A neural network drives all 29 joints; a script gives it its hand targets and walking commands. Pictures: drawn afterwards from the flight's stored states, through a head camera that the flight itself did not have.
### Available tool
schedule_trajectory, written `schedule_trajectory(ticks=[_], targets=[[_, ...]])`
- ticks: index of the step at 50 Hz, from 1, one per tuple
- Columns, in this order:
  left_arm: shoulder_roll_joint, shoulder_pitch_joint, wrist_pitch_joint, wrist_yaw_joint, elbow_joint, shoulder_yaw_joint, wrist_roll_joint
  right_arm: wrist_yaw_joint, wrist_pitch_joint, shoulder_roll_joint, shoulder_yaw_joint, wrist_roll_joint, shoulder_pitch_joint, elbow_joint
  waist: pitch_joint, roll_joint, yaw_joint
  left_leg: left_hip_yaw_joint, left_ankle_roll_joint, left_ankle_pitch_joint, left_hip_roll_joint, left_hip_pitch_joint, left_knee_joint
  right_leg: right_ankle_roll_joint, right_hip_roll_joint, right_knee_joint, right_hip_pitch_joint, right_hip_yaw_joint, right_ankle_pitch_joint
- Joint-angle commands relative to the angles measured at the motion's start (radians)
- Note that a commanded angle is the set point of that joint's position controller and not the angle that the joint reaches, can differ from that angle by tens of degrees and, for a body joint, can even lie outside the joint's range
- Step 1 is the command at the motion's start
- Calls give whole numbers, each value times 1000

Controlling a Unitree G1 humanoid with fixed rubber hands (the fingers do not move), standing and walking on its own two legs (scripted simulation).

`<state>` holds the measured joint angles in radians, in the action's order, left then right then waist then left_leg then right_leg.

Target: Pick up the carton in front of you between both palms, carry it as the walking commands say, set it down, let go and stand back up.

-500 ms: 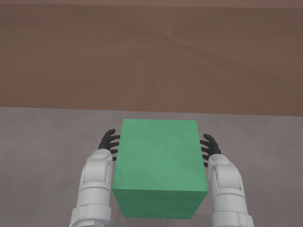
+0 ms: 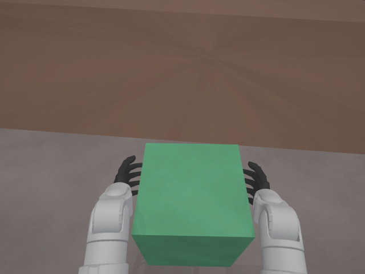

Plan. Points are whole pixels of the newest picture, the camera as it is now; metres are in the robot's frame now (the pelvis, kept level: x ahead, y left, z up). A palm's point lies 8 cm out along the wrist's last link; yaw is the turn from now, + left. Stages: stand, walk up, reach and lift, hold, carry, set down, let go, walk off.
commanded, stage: carry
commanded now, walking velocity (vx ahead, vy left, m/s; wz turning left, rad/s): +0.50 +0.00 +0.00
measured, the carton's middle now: (190, 208) +0.29 +0.00 +0.00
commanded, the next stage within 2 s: none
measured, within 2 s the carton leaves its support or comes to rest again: neither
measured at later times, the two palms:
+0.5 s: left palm (135, 121) +0.49 +0.16 +0.10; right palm (240, 123) +0.51 -0.14 +0.10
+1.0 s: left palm (143, 71) +0.83 +0.19 +0.09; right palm (218, 74) +0.82 -0.11 +0.10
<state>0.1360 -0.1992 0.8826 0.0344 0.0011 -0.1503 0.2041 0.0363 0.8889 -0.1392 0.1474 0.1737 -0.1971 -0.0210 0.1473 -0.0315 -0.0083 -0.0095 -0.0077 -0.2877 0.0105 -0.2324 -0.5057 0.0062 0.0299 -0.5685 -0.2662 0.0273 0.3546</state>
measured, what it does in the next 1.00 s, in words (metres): walks ahead: right foot, then left foot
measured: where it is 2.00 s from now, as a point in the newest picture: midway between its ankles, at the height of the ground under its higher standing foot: (180, 151)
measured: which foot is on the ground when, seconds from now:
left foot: down 0.00-0.24, up 0.26-0.60, down 0.62-1.00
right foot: up 0.00-0.20, down 0.22-0.66, up 0.68-1.00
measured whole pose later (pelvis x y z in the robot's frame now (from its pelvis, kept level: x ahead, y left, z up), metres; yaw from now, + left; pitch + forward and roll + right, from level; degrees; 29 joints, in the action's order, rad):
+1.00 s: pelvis +0.56 +0.04 +0.01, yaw +0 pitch +5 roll -1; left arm 0.13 -0.12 1.17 0.09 -0.39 -0.08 0.11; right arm 0.09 1.17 -0.13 0.08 0.09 -0.11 0.38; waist 0.08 0.00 -0.02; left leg -0.23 -0.03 -0.29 -0.04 -0.03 -0.24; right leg -0.01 0.10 -0.66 -0.62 -0.16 0.10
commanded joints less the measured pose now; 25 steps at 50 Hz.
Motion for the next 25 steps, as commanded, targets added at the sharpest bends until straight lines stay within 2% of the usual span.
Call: schedule_trajectory(ticks=[1, 2, 3, 4, 6, 8, 9, 10, 11, 12, 13, 14, 15, 16, 17, 18, 20, 22, 25], targets=[[850, -558, 80, -209, -118, 707, -365, -210, 56, -833, -686, -342, -546, 129, 28, 309, -19, 503, -165, -234, -346, 272, 336, 0, -11, -179, -454, -128, 170], [853, -570, 108, -211, -140, 734, -401, -198, 85, -823, -692, -346, -536, 163, 14, 244, -23, 515, -200, -94, -363, 290, 324, -15, 16, -196, -493, -98, 172], [859, -560, 132, -212, -155, 751, -435, -187, 113, -815, -701, -361, -530, 207, 42, 186, -24, 451, -201, 13, -350, 316, 299, -19, 22, -180, -484, -101, 166], [864, -542, 153, -212, -173, 760, -459, -181, 138, -815, -712, -382, -532, 250, 84, 161, -27, 373, -185, 81, -326, 336, 278, -17, 11, -145, -452, -118, 130], [877, -491, 190, -204, -218, 769, -487, -174, 181, -822, -737, -414, -510, 329, 139, 189, -26, 241, -143, 199, -271, 331, 250, -8, -24, -60, -358, -168, 27], [883, -437, 225, -197, -265, 764, -489, -178, 220, -841, -752, -434, -464, 373, 159, 213, -22, 161, -122, 220, -241, 288, 226, -1, -43, 42, -247, -207, -39], [882, -403, 242, -193, -286, 760, -483, -181, 238, -847, -756, -441, -442, 390, 163, 195, -13, 106, -108, 203, -220, 228, 188, 1, -54, 131, -139, -234, -107], [880, -373, 257, -191, -304, 755, -474, -185, 254, -854, -759, -445, -414, 400, 182, 161, -6, 47, -88, 205, -194, 116, 117, -3, -61, 204, 50, -254, -176], [872, -351, 271, -188, -320, 749, -466, -190, 268, -854, -759, -448, -383, 406, 224, 114, -1, -3, -62, 218, -172, -28, 21, -19, -27, 207, 279, -230, -191], [854, -308, 285, -185, -330, 739, -451, -198, 282, -846, -757, -452, -373, 416, 275, -10, 18, -64, -20, 71, -134, -193, -187, -57, 141, 260, 462, -20, -24], [854, -284, 294, -184, -312, 724, -429, -204, 301, -835, -761, -464, -402, 448, 248, -252, 29, -129, 22, -172, -35, -484, -417, -173, 386, 362, 570, 393, 102], [876, -319, 301, -182, -326, 719, -434, -208, 316, -828, -775, -486, -474, 473, 198, -210, 29, -46, -11, -232, -60, -586, -547, -252, 455, 365, 538, 491, 54], [881, -369, 308, -179, -363, 725, -448, -214, 324, -834, -783, -507, -515, 477, 165, -119, 29, -18, -24, -220, -100, -599, -615, -254, 435, 358, 463, 441, -6], [881, -412, 318, -176, -394, 729, -463, -216, 329, -843, -778, -522, -528, 476, 152, -40, 28, -11, -24, -169, -133, -589, -628, -230, 398, 362, 414, 348, -26], [881, -441, 326, -175, -408, 735, -476, -214, 332, -849, -772, -527, -529, 469, 153, 7, 28, -6, -20, -106, -152, -560, -576, -196, 370, 395, 373, 276, 18], [879, -459, 333, -175, -413, 741, -491, -209, 336, -850, -767, -527, -522, 462, 142, -6, 27, -23, -10, -52, -154, -529, -505, -171, 338, 422, 341, 195, -7], [869, -454, 347, -181, -403, 745, -511, -195, 342, -850, -752, -506, -492, 434, 136, -46, 27, -69, 10, 5, -131, -480, -390, -153, 293, 436, 320, 82, -104], [862, -437, 359, -190, -381, 748, -524, -182, 347, -847, -733, -476, -451, 401, 116, -60, 25, -105, 18, 67, -111, -451, -257, -144, 256, 425, 319, -3, -207], [852, -424, 367, -202, -355, 746, -528, -169, 352, -848, -718, -443, -423, 379, 80, -101, 27, -172, 9, 145, -71, -371, -105, -122, 221, 389, 296, -101, -362]])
